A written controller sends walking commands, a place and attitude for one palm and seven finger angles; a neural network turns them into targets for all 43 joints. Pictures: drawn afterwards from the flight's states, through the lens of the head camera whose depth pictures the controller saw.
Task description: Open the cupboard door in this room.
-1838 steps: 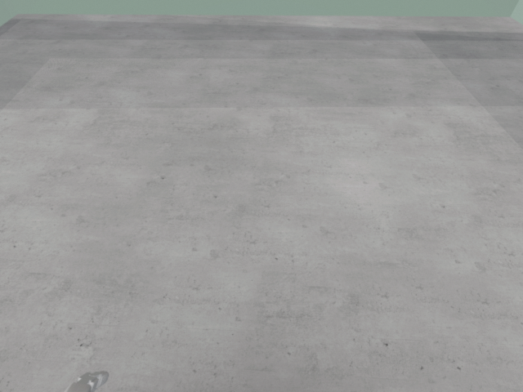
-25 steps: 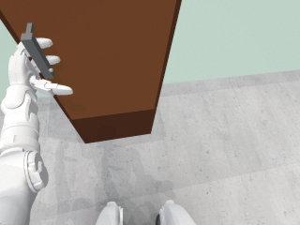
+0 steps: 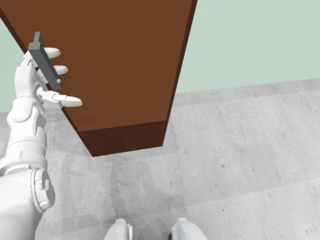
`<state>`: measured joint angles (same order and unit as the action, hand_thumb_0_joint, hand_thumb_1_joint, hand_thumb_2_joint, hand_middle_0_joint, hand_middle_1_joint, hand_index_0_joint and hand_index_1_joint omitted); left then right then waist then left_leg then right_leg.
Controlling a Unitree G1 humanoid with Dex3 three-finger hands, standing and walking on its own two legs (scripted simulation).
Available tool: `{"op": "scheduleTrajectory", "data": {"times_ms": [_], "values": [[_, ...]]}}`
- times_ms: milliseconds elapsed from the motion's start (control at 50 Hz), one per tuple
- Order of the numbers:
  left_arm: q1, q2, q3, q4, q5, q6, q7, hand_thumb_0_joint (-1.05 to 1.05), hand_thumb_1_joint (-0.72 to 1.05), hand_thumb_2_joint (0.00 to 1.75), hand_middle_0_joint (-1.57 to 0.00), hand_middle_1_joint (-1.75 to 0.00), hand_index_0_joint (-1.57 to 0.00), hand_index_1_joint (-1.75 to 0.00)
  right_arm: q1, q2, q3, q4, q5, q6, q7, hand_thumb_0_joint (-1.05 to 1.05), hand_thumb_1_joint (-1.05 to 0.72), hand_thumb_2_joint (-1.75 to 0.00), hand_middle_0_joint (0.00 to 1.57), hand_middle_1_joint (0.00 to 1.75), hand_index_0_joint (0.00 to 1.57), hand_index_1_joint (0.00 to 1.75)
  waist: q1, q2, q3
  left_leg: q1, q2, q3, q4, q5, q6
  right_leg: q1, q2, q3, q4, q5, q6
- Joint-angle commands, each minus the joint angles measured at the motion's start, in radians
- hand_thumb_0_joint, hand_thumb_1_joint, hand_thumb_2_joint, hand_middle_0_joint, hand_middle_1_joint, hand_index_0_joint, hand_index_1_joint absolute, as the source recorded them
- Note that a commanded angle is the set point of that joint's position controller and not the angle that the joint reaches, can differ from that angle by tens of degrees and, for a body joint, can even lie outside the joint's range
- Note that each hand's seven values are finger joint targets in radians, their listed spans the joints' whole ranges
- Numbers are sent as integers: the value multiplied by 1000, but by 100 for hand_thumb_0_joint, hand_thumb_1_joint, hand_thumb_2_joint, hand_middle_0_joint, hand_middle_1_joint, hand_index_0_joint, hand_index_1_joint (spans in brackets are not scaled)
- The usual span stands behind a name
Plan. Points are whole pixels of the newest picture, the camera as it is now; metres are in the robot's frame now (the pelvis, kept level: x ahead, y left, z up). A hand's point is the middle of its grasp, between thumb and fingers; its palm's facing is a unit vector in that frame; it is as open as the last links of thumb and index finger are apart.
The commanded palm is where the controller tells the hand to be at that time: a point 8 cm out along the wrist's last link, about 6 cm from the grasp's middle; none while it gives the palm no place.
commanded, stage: close the thumb around the handle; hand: left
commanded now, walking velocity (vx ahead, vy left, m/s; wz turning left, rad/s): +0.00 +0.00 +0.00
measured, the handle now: (48, 62) +0.53 +0.26 +0.09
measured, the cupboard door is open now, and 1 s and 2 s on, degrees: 0 4 44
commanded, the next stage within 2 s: pull the door open along its arc in 0.62 s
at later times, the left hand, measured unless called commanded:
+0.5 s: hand (59, 80) +0.48 +0.23 +0.08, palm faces +0.13 -0.99 -0.01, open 6.2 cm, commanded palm +0.46 +0.26 +0.08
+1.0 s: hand (60, 87) +0.46 +0.22 +0.08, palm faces +0.12 -0.99 -0.01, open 5.7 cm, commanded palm +0.41 +0.26 +0.08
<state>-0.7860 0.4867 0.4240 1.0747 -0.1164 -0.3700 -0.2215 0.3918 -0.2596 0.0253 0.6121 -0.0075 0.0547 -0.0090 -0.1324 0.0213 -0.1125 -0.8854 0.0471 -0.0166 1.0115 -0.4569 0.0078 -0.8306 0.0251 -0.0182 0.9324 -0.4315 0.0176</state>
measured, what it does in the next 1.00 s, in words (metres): stands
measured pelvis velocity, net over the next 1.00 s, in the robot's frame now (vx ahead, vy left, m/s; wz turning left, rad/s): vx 0.01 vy -0.01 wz -0.01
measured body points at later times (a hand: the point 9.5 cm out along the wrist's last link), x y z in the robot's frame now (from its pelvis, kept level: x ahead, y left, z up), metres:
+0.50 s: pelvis +0.00 -0.01 +0.00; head +0.11 +0.01 +0.43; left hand +0.47 +0.28 +0.09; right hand +0.02 -0.27 -0.12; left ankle +0.01 +0.11 -0.68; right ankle +0.01 -0.14 -0.68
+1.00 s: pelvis +0.01 -0.01 +0.01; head +0.10 +0.00 +0.45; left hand +0.45 +0.27 +0.09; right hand +0.05 -0.27 -0.11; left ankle +0.01 +0.11 -0.68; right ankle +0.00 -0.14 -0.68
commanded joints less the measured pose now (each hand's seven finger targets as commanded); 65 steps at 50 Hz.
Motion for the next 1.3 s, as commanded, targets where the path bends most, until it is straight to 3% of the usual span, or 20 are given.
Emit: {"op": "scheduleTrajectory", "data": {"times_ms": [0,60,120,180,220,400,600,620,680,700,720,740,780,860,1000,1040,1160,1180,1220,1280], "values": [[-417,232,6,-201,-10,-61,2,0,-22,42,-32,-123,-32,-123,125,-177,-63,-56,1,-17,-15,0,-90,-90,20,30,20,30,-8,107,-395,351,-20,-28,-120,376,10,118,34,-26,-95,311,-35],[-439,271,28,-181,-4,-62,5,0,-5,49,-33,-125,-33,-125,125,-179,-60,-52,1,-15,-20,0,-90,-90,20,30,20,30,-10,102,-391,326,-23,-29,-119,362,12,131,31,-20,-90,315,-35],[-442,232,-1,-224,-2,-73,1,0,12,56,-34,-127,-34,-127,128,-176,-64,-55,-2,-20,-17,0,-90,-90,20,30,20,30,-10,148,-447,395,-21,-32,-109,423,8,109,32,-23,-82,334,-38],[-410,247,18,-203,-12,-69,3,0,28,64,-36,-128,-36,-128,126,-179,-63,-52,-2,-18,-16,0,-90,-90,20,30,20,30,0,105,-435,374,-20,-34,-112,413,7,128,34,-25,-85,335,-37],[-438,240,10,-182,-12,-69,2,0,40,68,-36,-130,-36,-130,125,-178,-61,-50,-2,-19,-17,0,-90,-90,20,30,20,30,-15,87,-407,338,-23,-29,-109,371,13,128,33,-20,-89,319,-36],[-486,242,-9,-167,-1,-68,-11,0,90,90,-40,-135,-40,-135,126,-178,-60,-39,-1,-26,-24,0,-90,-90,20,30,20,30,-24,111,-423,330,-25,-28,-104,338,16,114,28,-13,-89,296,-33],[-451,203,-27,-233,-9,-78,-1,0,90,90,-40,-135,-40,-135,129,-174,-68,-38,-3,-27,-15,0,-90,-90,20,30,20,30,-12,149,-467,399,-23,-29,-104,415,11,123,34,-20,-91,346,-35],[-429,225,-6,-234,-10,-80,2,0,90,90,-40,-135,-40,-135,136,-178,-67,-39,-5,-26,-15,0,-90,-90,20,30,20,30,-9,110,-479,393,-23,-32,-100,433,14,143,37,-20,-86,366,-36],[-446,207,-32,-208,-7,-73,1,0,90,90,-40,-135,-40,-135,121,-174,-62,-39,1,-22,-15,0,-90,-90,20,30,20,30,-23,96,-403,332,-26,-23,-112,358,18,140,34,-14,-100,331,-31],[-466,222,-23,-210,-6,-74,0,0,90,90,-40,-135,-40,-135,124,-175,-64,-34,2,-22,-18,0,-90,-90,20,30,20,30,-30,85,-398,327,-25,-23,-113,347,20,143,32,-14,-103,328,-31],[-448,313,43,-194,6,-78,1,0,90,90,-40,-135,-40,-135,128,-185,-62,-33,0,-20,-23,0,-90,-90,20,30,20,30,-6,100,-404,308,-27,-23,-108,349,20,159,30,-5,-96,332,-36],[-416,320,49,-182,7,-75,-3,0,90,90,-40,-135,-40,-135,128,-183,-59,-42,1,-16,-23,0,-90,-90,20,30,20,30,-3,95,-417,304,-30,-19,-114,354,22,179,30,-4,-94,344,-34],[-356,263,16,-204,-2,-76,-18,0,90,90,-40,-135,-40,-135,114,-173,-60,-57,4,-16,-22,0,-90,-90,20,30,20,30,10,111,-421,330,-30,-13,-121,382,19,186,29,-10,-95,365,-37],[-249,255,35,-289,-36,-73,-33,0,90,90,-40,-135,-40,-135,104,-172,-67,-83,9,-13,-17,0,-90,-90,20,30,20,30,39,121,-488,384,-28,-6,-121,465,14,228,33,-11,-90,429,-36],[59,143,10,-488,-101,-37,-27,0,90,90,-40,-135,-40,-135,46,-156,-74,-150,27,-16,-6,0,-90,-90,20,30,20,30,85,41,-438,350,-34,23,-165,476,21,349,34,-13,-114,509,-34],[143,111,-4,-573,-114,-34,-18,0,90,90,-40,-135,-40,-135,25,-150,-75,-165,32,-23,-2,0,-90,-90,20,30,20,30,96,67,-428,368,-33,25,-174,510,19,362,30,-13,-112,533,-36],[462,-50,-103,-850,-143,-19,29,0,90,90,-40,-135,-40,-135,-48,-126,-75,-215,38,-58,15,0,-90,-90,20,30,20,30,124,36,-361,406,-30,25,-205,545,11,387,27,-28,-118,536,-34],[457,-94,-23,-915,-184,-5,152,0,90,90,-40,-135,-40,-135,-90,-96,-73,-220,31,-68,17,0,-90,-90,20,30,20,30,189,31,-331,368,-37,25,-223,508,-1,389,24,-46,-128,492,-33],[515,-228,-147,-969,-142,17,280,0,90,90,-40,-135,-40,-135,-118,-92,-68,-220,24,-86,27,0,-90,-90,20,30,20,30,145,10,-257,370,-35,16,-228,433,-6,350,24,-60,-133,409,-33],[634,-289,-188,-1058,-74,27,414,0,90,90,-40,-135,-40,-135,-146,-82,-70,-219,2,-91,35,0,-90,-90,20,30,20,30,153,-18,-271,367,-38,22,-222,415,-7,377,10,-55,-124,410,-37]]}}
